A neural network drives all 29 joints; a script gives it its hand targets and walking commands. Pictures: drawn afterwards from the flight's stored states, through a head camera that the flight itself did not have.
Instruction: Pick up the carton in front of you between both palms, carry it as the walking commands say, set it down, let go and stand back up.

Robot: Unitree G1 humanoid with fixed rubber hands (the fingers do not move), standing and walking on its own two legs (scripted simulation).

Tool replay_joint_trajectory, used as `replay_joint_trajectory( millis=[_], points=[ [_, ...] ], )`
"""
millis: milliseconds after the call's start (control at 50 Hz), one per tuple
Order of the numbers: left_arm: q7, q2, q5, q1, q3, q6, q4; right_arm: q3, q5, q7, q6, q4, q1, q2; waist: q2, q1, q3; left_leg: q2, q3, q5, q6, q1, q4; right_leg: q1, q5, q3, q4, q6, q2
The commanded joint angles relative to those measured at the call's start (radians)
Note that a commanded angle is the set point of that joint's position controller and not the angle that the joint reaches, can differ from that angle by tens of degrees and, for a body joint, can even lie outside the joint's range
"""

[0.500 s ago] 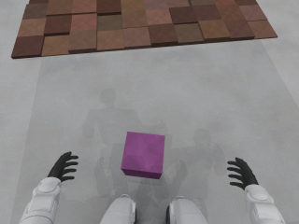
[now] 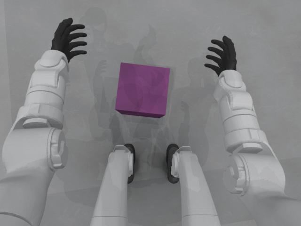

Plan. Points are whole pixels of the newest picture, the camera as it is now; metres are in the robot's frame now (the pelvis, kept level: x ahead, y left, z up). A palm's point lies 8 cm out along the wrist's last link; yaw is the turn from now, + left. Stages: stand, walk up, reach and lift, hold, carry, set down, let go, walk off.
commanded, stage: reach and lift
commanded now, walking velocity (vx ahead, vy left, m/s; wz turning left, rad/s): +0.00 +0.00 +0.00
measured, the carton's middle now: (142, 94) +0.49 +0.03 -0.52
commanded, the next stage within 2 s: none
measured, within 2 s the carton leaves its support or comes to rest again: leaves its support in 1.78 s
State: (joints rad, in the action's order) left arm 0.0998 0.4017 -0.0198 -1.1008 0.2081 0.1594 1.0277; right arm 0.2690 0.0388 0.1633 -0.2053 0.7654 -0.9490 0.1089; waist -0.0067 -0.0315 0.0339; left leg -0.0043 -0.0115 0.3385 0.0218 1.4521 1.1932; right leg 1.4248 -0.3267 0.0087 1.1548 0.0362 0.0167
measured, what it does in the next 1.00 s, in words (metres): lowers itself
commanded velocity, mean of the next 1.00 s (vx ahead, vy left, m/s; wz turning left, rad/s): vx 0.00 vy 0.00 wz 0.00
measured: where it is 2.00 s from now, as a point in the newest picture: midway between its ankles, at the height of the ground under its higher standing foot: (151, 170)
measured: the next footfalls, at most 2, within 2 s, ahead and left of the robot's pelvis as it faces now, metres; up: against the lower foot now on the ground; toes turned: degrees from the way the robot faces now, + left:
none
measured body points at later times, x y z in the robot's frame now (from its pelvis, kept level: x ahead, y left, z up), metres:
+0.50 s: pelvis +0.01 +0.00 -0.13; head +0.34 +0.02 +0.17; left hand +0.51 +0.22 -0.30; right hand +0.49 -0.17 -0.30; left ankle +0.10 +0.10 -0.61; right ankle +0.10 -0.14 -0.61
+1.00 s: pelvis -0.03 -0.01 -0.27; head +0.34 +0.02 -0.02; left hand +0.51 +0.21 -0.47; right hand +0.50 -0.18 -0.45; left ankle +0.09 +0.10 -0.61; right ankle +0.10 -0.14 -0.61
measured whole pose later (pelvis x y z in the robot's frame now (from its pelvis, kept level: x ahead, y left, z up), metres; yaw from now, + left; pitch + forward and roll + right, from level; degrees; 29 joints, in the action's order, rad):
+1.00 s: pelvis -0.03 -0.01 -0.27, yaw -3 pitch +37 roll -3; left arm -0.03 0.50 -0.23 -1.43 0.00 0.00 1.24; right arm 0.09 0.29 0.19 -0.02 1.14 -1.40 0.26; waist -0.07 0.00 0.34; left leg 0.03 -0.04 0.52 0.02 2.29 2.16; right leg 2.27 -0.50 0.01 2.12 0.04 -0.03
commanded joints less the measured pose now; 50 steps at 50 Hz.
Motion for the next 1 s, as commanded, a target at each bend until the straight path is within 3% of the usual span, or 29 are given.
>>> replay_joint_trajectory(
  millis=[0,100,240,320,420,500,560,660,740,860,900,980],
  points=[
    [-0.002,0.147,0.034,-0.315,0.039,-0.014,-0.053,0.062,-0.037,0.013,0.016,-0.082,-0.242,0.089,0.102,-0.006,-0.954,-0.047,-0.011,-0.044,-0.039,-0.529,-0.159,-0.328,0.008,0.061,-0.085,0.019,-0.086],
    [-0.010,0.089,0.079,-0.328,0.073,-0.048,-0.044,0.116,-0.089,-0.011,0.062,-0.057,-0.254,0.059,0.118,-0.006,-0.973,-0.049,-0.021,-0.156,-0.043,-0.506,-0.125,-0.203,0.064,0.067,-0.054,0.019,-0.096],
    [-0.039,0.011,0.101,-0.228,0.102,-0.105,-0.024,0.145,-0.114,-0.041,0.136,0.009,-0.186,0.033,0.105,0.008,-0.920,-0.048,-0.032,-0.275,-0.040,-0.292,0.060,0.067,0.119,0.062,0.117,0.021,-0.098],
    [-0.063,0.024,0.063,-0.194,0.078,-0.134,-0.049,0.107,-0.077,-0.038,0.169,0.017,-0.164,0.047,0.091,0.023,-0.972,-0.048,-0.038,-0.367,-0.039,-0.193,0.205,0.161,0.187,0.058,0.257,0.026,-0.102],
    [-0.098,0.101,-0.046,-0.214,-0.003,-0.162,-0.121,-0.017,0.035,-0.006,0.193,-0.043,-0.185,0.093,0.085,0.045,-1.158,-0.038,-0.037,-0.456,-0.036,-0.166,0.381,0.162,0.274,0.058,0.429,0.030,-0.103],
    [-0.108,0.144,-0.121,-0.256,-0.060,-0.158,-0.178,-0.081,0.104,0.020,0.185,-0.098,-0.226,0.127,0.085,0.047,-1.252,-0.031,-0.021,-0.400,-0.037,-0.130,0.485,0.139,0.255,0.064,0.535,0.026,-0.102],
    [-0.108,0.183,-0.154,-0.307,-0.080,-0.142,-0.191,-0.102,0.135,0.039,0.164,-0.124,-0.283,0.141,0.079,0.053,-1.259,-0.025,-0.002,-0.291,-0.038,-0.062,0.537,0.111,0.194,0.066,0.593,0.021,-0.101],
    [-0.108,0.200,-0.181,-0.409,-0.108,-0.122,-0.074,-0.102,0.148,0.056,0.137,-0.026,-0.397,0.142,0.071,0.055,-1.056,-0.004,0.005,-0.031,-0.031,0.129,0.588,0.178,0.006,0.058,0.659,0.018,-0.083],
    [-0.108,0.201,-0.187,-0.480,-0.133,-0.128,0.053,-0.097,0.144,0.054,0.142,0.101,-0.479,0.157,0.063,0.042,-0.900,0.013,-0.009,0.084,-0.027,0.240,0.637,0.238,-0.074,0.046,0.714,0.017,-0.067],
    [-0.115,0.225,-0.205,-0.564,-0.165,-0.164,0.145,-0.120,0.176,0.041,0.180,0.217,-0.580,0.192,0.055,0.046,-0.832,0.029,-0.023,0.075,-0.026,0.289,0.717,0.255,-0.055,0.034,0.802,0.018,-0.064],
    [-0.123,0.236,-0.209,-0.581,-0.181,-0.179,0.138,-0.158,0.229,0.032,0.195,0.270,-0.574,0.166,0.070,0.074,-0.853,0.031,-0.019,0.028,-0.024,0.261,0.735,0.257,-0.012,0.033,0.830,0.020,-0.069],
    [-0.135,0.248,-0.221,-0.620,-0.208,-0.192,0.096,-0.202,0.290,0.019,0.209,0.307,-0.601,0.168,0.095,0.097,-0.901,0.036,-0.019,-0.053,-0.024,0.180,0.775,0.289,0.033,0.041,0.869,0.022,-0.078]
  ],
)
